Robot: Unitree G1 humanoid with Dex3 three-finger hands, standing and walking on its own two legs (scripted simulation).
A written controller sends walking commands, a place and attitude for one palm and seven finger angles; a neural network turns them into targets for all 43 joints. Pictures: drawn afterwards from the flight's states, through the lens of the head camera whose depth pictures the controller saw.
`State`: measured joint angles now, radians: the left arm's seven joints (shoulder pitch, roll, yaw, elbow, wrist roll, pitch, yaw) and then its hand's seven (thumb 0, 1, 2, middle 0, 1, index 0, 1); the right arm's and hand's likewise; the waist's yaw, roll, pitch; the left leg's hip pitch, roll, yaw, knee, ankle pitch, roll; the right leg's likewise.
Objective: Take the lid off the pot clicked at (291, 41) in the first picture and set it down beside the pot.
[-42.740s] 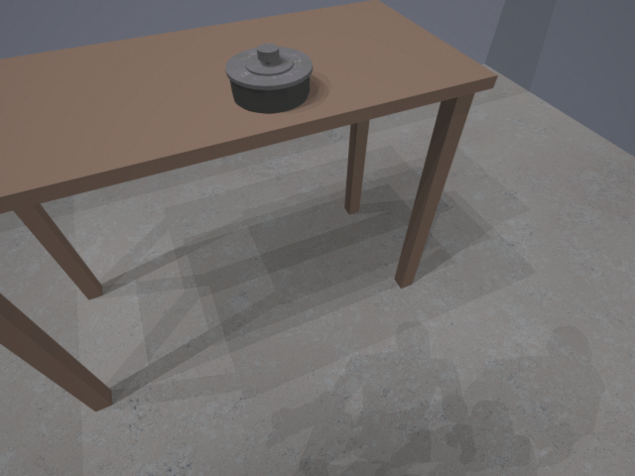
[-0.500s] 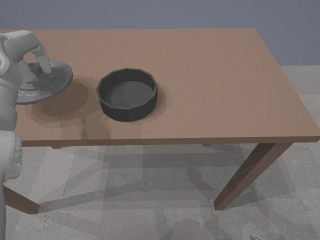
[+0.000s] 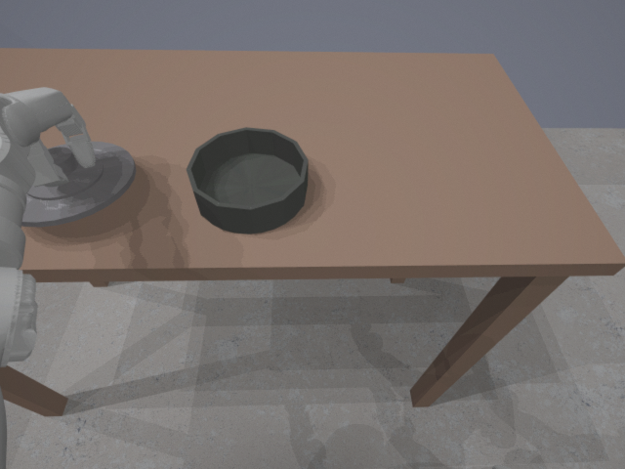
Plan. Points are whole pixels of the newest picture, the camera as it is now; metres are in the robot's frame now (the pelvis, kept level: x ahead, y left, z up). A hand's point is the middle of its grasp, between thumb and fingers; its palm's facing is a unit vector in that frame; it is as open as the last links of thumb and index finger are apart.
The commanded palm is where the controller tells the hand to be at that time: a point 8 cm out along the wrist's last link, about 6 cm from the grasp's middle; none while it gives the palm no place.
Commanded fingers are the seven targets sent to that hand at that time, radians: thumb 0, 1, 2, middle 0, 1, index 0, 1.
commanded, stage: lower the lid onto the table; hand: left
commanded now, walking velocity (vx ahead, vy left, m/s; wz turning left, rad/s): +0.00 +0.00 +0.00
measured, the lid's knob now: (56, 162) +0.47 +0.32 +0.14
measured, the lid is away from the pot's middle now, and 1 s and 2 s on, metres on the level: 0.24 0.24 0.24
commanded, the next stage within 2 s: open the fingers wide in 0.42 s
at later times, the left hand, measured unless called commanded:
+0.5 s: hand (57, 171) +0.45 +0.31 +0.14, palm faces -0.42 -0.16 -0.89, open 6.6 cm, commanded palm +0.46 +0.31 +0.20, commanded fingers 0.00 0.65 1.02 -0.89 -1.03 -0.99 -1.02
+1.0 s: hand (55, 174) +0.45 +0.31 +0.14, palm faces -0.36 -0.08 -0.93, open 6.9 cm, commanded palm +0.46 +0.31 +0.20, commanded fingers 0.00 0.17 0.92 -0.62 -0.80 -0.65 -0.79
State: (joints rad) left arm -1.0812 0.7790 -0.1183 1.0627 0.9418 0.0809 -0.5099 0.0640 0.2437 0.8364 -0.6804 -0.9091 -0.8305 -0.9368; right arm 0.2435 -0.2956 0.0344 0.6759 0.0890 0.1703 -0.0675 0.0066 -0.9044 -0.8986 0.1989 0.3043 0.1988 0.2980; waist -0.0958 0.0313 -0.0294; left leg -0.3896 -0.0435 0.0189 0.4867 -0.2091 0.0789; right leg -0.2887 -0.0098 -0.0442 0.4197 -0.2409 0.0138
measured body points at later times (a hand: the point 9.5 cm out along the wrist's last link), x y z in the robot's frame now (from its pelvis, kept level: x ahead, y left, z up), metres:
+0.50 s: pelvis +0.00 +0.01 +0.00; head +0.05 +0.01 +0.44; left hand +0.47 +0.31 +0.19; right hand +0.05 -0.27 -0.12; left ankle +0.02 +0.07 -0.74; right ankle -0.02 -0.14 -0.74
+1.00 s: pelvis -0.01 +0.01 -0.01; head +0.04 +0.02 +0.44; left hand +0.46 +0.31 +0.19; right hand +0.05 -0.27 -0.13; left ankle +0.02 +0.07 -0.74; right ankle -0.02 -0.14 -0.74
